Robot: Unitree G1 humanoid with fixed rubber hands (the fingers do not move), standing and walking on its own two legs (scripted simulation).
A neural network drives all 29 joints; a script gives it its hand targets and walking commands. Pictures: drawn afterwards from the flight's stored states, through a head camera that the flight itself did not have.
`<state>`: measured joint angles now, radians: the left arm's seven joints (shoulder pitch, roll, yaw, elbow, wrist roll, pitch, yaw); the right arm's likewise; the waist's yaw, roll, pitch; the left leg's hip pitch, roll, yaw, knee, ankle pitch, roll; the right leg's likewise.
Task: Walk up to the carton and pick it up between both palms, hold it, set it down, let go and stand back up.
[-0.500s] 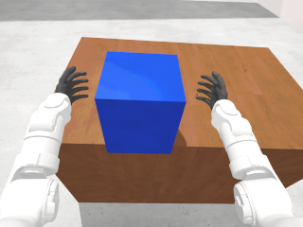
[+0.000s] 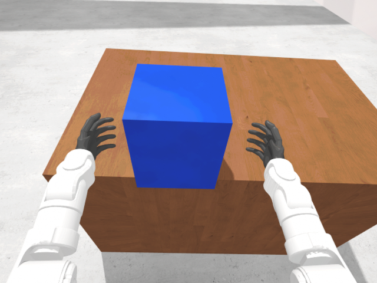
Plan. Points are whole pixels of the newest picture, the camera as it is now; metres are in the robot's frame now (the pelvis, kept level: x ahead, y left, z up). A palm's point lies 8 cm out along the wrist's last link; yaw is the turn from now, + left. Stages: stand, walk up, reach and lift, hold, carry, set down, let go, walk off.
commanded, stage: set down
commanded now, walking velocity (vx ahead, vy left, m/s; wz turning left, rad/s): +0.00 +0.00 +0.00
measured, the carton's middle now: (177, 129) +0.46 +0.04 +0.05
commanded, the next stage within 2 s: let go in 1.92 s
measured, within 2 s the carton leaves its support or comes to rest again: neither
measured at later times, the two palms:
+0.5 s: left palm (80, 203) +0.26 +0.23 +0.02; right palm (273, 204) +0.28 -0.18 +0.02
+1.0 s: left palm (82, 229) +0.23 +0.23 -0.03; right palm (273, 231) +0.24 -0.18 -0.03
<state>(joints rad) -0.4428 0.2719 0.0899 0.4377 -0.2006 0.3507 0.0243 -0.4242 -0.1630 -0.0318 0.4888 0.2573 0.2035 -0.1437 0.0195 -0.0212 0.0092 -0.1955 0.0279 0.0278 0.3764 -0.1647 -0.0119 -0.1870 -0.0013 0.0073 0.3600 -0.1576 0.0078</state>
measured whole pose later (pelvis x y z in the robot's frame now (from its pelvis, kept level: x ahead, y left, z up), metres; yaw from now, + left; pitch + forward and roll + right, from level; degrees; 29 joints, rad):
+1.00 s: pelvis +0.03 +0.01 +0.00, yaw +0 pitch -4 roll +0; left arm 0.16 0.23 -0.03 0.33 -0.15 0.03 0.01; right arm 0.17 -0.12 0.00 0.43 0.11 -0.11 -0.05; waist 0.05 -0.01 0.07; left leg -0.08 0.02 0.04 0.37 -0.22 -0.01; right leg -0.07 -0.01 0.02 0.34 -0.20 0.01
